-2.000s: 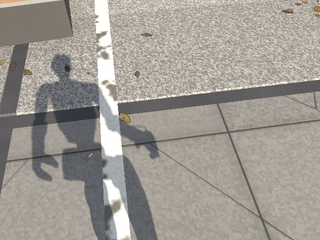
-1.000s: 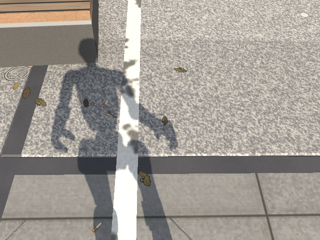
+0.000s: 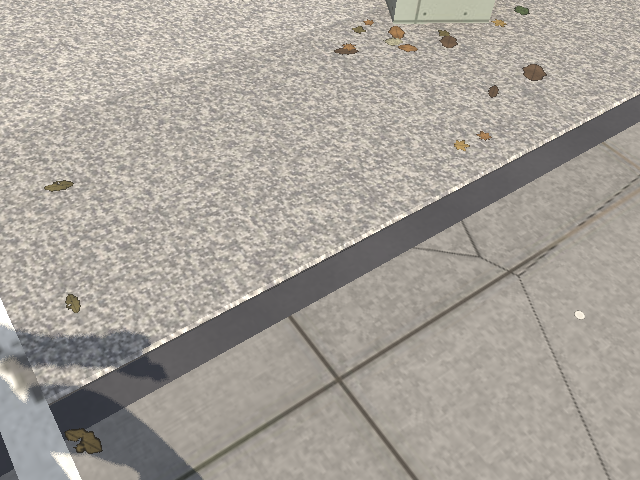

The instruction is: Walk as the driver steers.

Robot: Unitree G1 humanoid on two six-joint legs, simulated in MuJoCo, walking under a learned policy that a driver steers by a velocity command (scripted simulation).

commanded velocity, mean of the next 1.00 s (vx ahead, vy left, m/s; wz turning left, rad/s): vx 0.10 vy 0.00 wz -0.05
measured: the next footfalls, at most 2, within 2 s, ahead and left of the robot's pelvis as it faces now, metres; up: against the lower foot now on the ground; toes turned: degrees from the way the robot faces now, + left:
right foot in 0.16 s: +0.01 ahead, -0.15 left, +0.00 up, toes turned +4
right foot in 0.82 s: +0.20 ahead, -0.13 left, +0.00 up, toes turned +0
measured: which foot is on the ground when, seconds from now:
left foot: down 0.00-1.00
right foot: up 0.00-0.14, down 0.16-0.46, up 0.48-0.80, down 0.82-1.00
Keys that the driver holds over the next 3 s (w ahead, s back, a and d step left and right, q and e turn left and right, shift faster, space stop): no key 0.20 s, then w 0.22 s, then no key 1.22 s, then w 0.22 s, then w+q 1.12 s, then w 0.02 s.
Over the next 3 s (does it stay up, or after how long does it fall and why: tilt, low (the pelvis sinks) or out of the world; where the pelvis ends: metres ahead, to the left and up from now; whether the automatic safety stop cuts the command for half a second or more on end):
stays up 0.70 0.08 -0.01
